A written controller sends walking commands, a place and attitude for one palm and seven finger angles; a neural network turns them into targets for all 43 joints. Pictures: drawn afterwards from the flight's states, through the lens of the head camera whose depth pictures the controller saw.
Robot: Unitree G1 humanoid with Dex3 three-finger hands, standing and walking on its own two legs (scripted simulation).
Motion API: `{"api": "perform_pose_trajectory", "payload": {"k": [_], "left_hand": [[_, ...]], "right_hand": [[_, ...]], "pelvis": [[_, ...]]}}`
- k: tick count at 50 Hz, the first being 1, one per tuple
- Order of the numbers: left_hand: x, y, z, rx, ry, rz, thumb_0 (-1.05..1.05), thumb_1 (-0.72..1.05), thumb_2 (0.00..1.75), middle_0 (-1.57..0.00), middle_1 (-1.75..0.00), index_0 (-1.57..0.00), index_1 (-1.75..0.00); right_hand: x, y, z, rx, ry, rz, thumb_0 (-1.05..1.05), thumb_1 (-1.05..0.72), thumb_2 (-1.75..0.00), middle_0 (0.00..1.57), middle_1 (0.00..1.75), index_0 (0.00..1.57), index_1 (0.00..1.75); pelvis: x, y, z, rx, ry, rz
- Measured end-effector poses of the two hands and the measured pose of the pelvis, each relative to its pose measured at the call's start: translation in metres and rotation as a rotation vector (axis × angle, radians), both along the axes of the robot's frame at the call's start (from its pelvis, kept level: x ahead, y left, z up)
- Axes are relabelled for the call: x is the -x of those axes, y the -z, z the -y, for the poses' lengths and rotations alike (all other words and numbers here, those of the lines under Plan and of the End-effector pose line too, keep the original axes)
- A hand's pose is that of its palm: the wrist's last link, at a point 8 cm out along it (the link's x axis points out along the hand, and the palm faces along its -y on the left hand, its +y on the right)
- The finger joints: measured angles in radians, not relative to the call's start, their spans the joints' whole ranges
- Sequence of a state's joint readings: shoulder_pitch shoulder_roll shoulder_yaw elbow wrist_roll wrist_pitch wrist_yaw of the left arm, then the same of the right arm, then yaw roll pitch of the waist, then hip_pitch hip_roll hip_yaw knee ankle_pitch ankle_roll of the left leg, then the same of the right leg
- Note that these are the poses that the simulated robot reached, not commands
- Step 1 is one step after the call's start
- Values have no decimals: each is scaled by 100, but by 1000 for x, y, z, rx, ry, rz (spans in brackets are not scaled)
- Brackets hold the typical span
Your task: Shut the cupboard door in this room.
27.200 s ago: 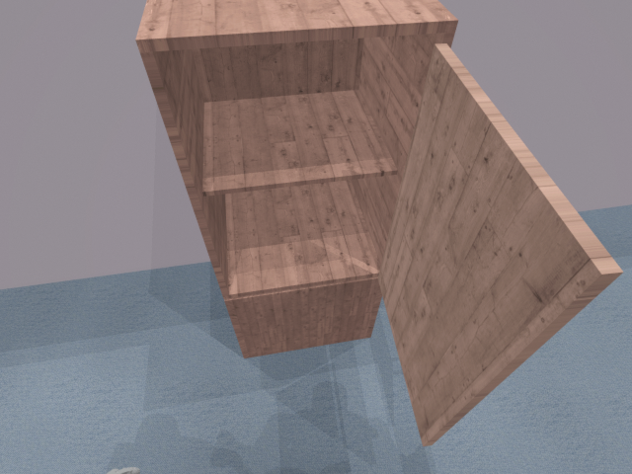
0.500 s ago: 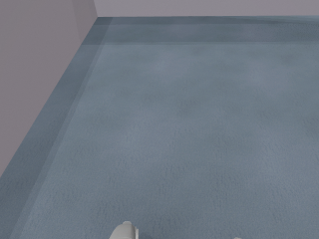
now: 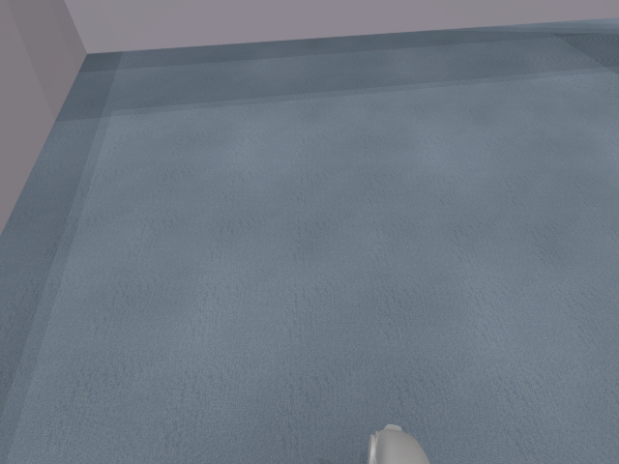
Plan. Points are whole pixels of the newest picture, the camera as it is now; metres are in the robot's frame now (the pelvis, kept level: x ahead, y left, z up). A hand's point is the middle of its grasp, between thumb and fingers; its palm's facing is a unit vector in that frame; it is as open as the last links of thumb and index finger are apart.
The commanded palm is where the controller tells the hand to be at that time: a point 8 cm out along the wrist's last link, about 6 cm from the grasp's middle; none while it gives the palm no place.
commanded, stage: walk to a spot facing it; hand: left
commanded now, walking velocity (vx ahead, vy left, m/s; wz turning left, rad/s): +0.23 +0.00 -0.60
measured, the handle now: out of the picture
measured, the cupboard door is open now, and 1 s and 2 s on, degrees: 40 40 40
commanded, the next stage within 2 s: turn to face it in 0.04 s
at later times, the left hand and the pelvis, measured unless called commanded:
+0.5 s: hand (277, 376) +0.28 +0.08 -0.15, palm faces +0.03 -0.98 -0.18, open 7.2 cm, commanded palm none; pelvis +0.16 -0.09 +0.00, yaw +1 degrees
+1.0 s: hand (202, 439) +0.19 +0.18 -0.16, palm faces +0.35 -0.90 -0.28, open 7.4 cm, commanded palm none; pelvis +0.17 -0.06 +0.00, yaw +18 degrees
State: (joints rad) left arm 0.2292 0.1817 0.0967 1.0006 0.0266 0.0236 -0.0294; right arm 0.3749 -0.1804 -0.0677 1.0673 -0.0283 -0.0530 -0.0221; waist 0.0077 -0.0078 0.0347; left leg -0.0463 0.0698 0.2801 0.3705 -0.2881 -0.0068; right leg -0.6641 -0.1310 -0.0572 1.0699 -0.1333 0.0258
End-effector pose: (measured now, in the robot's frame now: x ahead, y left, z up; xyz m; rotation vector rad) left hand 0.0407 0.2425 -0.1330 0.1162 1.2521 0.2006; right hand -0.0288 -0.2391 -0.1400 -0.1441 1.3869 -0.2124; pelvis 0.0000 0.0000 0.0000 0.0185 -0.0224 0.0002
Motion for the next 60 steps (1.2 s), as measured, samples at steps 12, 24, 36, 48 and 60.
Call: {"api": "perform_pose_trajectory", "payload": {"k": [12, 24, 36, 48, 60], "left_hand": [[-223, 5, 81, -69, 280, 177, 0, 91, 90, -20, -30, -20, -30], [-233, -10, 119, -1, 114, 192, -2, 94, 90, -21, -30, -20, -30], [-159, 33, 59, 10, -126, 37, 0, 91, 90, -21, -30, -20, -30], [-119, 2, 19, -77, -258, -11, 1, 91, 90, -20, -30, -20, -30], [-129, -13, 77, -136, -341, 127, 1, 91, 90, -20, -30, -20, -30]], "right_hand": [[-34, 36, 35, -91, 211, -147, 0, -91, -90, 20, 30, 20, 30], [-204, 12, 76, -55, 13, 84, 0, -93, -90, 20, 30, 20, 30], [-305, -1, 59, 32, -228, 155, 0, -92, -90, 20, 30, 20, 30], [-327, -10, 35, 8, -362, 139, 0, -91, -90, 20, 30, 20, 30], [-366, 18, 77, -39, -470, 124, 0, -91, -90, 20, 30, 20, 30]], "pelvis": [[-104, 28, 67, -9, 128, -12], [-153, 4, 88, 10, -10, -3], [-171, 20, 61, 41, -171, -16], [-170, 3, 56, 49, -290, -34], [-173, 15, 109, 25, -460, -34]]}}
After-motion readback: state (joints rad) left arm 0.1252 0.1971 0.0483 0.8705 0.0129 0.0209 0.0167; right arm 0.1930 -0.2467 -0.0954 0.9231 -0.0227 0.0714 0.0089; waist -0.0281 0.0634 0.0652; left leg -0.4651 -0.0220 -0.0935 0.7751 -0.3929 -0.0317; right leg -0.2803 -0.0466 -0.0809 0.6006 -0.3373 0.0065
